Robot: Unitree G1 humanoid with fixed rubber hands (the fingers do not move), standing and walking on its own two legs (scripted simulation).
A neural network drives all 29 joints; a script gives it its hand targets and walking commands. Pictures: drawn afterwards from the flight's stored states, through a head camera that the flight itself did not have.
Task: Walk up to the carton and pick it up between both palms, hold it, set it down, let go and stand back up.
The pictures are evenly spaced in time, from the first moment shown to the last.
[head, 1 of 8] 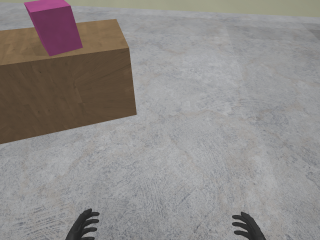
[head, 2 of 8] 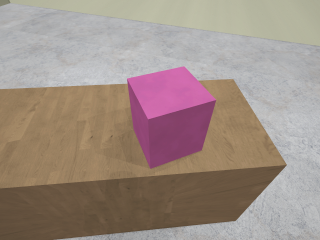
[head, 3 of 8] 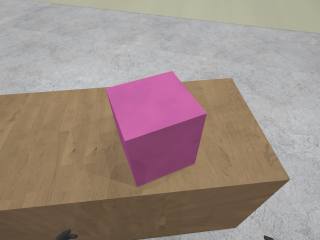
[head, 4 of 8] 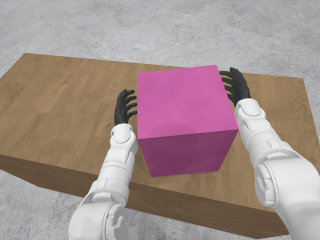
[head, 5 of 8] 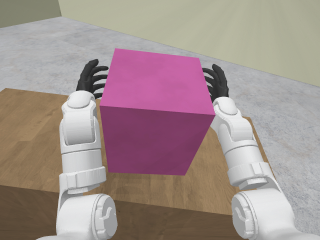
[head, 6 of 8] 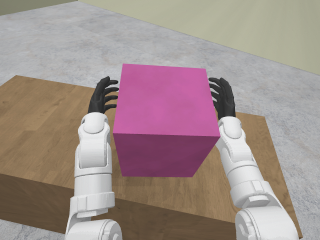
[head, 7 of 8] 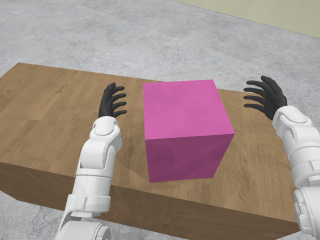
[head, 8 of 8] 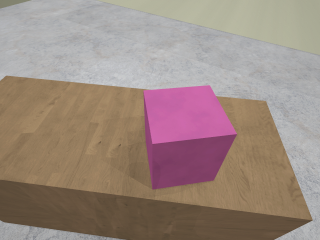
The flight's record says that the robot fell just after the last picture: no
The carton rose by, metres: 0.20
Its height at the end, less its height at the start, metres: +0.00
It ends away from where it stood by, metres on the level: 0.01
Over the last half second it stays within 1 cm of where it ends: yes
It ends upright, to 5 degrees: yes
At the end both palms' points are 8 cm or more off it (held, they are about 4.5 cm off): yes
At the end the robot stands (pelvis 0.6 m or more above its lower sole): yes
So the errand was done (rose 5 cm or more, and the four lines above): yes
